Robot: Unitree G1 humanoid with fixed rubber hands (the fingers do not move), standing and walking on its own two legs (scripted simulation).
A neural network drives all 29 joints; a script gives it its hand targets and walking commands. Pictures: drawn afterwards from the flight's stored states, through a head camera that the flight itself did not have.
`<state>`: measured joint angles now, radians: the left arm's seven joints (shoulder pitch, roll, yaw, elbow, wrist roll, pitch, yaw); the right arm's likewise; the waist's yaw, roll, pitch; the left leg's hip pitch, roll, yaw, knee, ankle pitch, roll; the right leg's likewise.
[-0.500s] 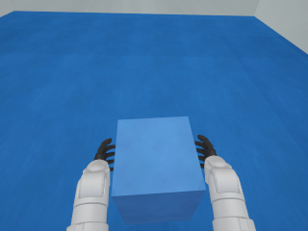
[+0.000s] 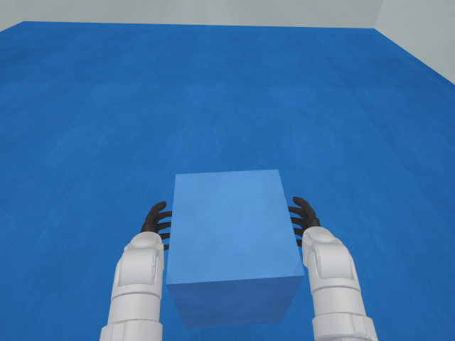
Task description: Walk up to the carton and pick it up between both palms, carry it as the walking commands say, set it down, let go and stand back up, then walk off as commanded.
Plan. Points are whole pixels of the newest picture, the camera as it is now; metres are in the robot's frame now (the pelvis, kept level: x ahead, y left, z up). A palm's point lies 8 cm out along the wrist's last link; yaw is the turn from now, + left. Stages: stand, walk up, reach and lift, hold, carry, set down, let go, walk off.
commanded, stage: hold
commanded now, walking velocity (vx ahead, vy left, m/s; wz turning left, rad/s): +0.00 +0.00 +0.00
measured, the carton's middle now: (230, 251) +0.31 +0.00 -0.02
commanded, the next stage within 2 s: carry in 0.16 s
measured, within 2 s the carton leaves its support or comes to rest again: neither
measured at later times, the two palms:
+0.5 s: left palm (143, 193) +0.37 +0.16 +0.09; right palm (294, 198) +0.35 -0.12 +0.09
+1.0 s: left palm (141, 123) +0.63 +0.22 +0.08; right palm (251, 129) +0.61 -0.07 +0.08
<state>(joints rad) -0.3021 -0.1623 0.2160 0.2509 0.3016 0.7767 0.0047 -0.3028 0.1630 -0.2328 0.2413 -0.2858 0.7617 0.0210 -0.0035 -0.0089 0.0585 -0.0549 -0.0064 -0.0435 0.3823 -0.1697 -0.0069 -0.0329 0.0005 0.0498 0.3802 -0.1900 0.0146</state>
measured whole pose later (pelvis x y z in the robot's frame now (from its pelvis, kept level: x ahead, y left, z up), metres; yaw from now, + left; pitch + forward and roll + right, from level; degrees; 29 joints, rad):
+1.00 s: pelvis +0.38 +0.10 -0.02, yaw -7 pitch +3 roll +1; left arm -0.03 -0.13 0.04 -0.53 0.01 1.22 0.18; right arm -0.02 0.13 -0.02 -0.57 -0.03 1.23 -0.18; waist 0.04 0.01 -0.10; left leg -0.52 0.05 0.15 0.47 -0.04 0.02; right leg 0.09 -0.18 -0.15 0.33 -0.44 0.12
